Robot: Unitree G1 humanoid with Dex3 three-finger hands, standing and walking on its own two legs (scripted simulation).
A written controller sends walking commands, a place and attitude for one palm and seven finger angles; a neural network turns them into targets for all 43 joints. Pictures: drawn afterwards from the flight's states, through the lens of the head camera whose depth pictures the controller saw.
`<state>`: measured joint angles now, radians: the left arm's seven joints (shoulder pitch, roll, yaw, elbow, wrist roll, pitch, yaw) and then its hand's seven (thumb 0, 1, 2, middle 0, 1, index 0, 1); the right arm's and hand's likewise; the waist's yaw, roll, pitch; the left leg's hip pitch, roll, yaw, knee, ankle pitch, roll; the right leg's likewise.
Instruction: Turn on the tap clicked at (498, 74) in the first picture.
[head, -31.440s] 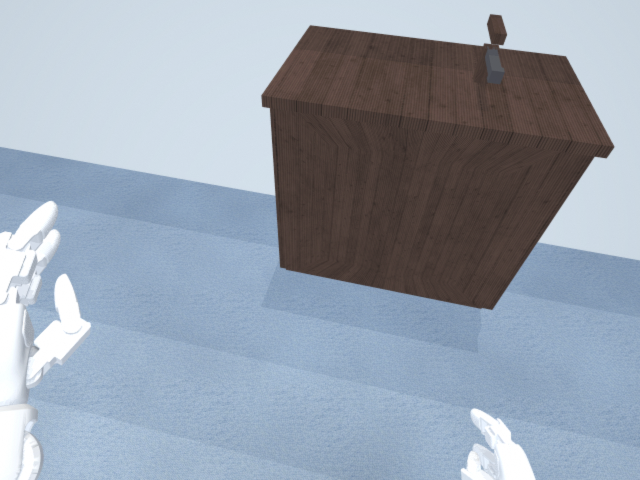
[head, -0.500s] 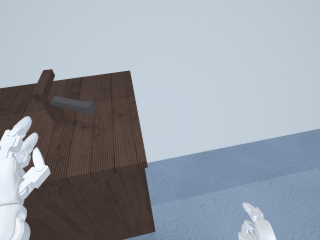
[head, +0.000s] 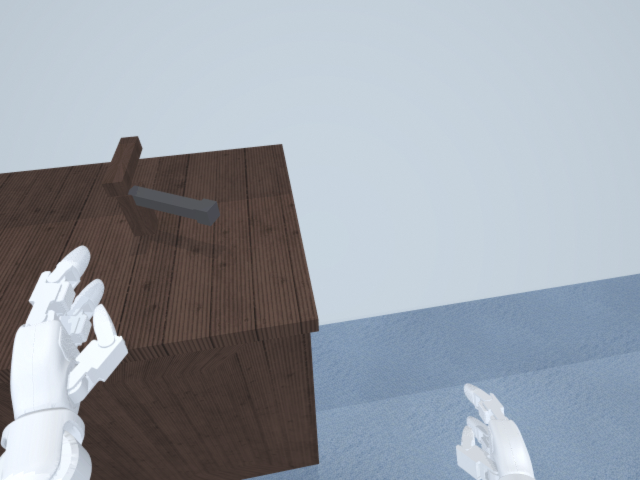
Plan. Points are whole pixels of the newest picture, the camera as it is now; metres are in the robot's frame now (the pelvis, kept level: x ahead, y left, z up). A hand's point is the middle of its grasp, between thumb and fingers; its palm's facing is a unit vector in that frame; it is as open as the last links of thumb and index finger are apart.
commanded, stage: turn the palm inward beside the body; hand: left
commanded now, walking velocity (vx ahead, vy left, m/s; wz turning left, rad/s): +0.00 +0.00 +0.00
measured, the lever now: (207, 212) +0.45 +0.25 +0.10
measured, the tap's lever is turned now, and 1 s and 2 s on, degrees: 60 60 60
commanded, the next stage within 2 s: reach beside the lever's end, fingers flat in 0.66 s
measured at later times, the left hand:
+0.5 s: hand (126, 343) +0.19 +0.23 +0.15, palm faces +0.48 -0.87 -0.09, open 7.4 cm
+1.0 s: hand (116, 342) +0.19 +0.24 +0.14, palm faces +0.53 -0.84 -0.11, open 7.4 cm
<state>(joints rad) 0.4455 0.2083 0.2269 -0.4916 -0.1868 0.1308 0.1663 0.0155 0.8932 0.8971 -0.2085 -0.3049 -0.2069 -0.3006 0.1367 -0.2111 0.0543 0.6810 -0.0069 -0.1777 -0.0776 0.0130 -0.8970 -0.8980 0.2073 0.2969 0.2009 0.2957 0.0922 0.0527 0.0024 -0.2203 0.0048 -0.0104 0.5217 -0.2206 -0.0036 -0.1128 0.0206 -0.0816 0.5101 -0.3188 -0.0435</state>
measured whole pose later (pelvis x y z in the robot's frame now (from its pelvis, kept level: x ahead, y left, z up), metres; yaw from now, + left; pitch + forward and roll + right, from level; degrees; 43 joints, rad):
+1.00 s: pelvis +0.00 -0.02 +0.00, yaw +0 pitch -6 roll +0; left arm 0.39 0.22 0.30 -0.40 -0.24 0.17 0.15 0.02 0.89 0.90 -0.21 -0.30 -0.21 -0.30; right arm 0.15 -0.22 0.04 0.71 0.01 -0.19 -0.10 0.01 -0.90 -0.90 0.21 0.30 0.20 0.30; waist 0.09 0.06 0.00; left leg -0.18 0.02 -0.02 0.49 -0.21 -0.03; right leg -0.07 0.04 -0.09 0.48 -0.31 -0.07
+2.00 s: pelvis +0.00 +0.00 +0.00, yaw +0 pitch -1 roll +0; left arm 0.02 0.35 0.52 0.18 -0.25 0.02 0.00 0.02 0.90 0.90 -0.18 -0.22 -0.18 -0.22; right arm 0.18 -0.25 0.02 0.73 0.03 -0.17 -0.13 0.01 -0.90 -0.90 0.21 0.30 0.20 0.30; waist 0.06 0.03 -0.02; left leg -0.32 0.00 -0.01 0.56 -0.22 0.00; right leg -0.22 0.02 -0.08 0.55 -0.32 -0.04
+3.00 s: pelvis +0.00 +0.02 -0.02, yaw -1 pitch +5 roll -2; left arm -0.19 0.49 0.65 0.56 -0.23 -0.12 -0.11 0.02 0.90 0.90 -0.16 -0.15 -0.16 -0.15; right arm 0.25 -0.26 0.02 0.68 0.03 -0.11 -0.10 0.01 -0.90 -0.90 0.21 0.30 0.20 0.30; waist 0.02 0.02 -0.06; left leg -0.51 0.02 0.00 0.72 -0.30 0.02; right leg -0.39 0.03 -0.07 0.67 -0.37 -0.03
